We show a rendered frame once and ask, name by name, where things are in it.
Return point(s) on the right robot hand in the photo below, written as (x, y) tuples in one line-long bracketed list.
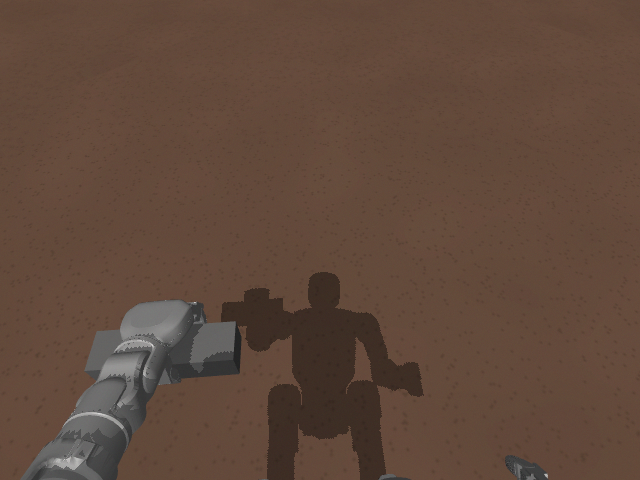
[(524, 470)]

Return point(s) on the left robot hand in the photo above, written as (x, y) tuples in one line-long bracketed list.
[(166, 321)]

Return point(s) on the left robot arm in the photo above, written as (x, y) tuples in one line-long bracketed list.
[(94, 438)]

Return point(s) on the carton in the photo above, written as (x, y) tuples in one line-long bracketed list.
[(209, 349)]

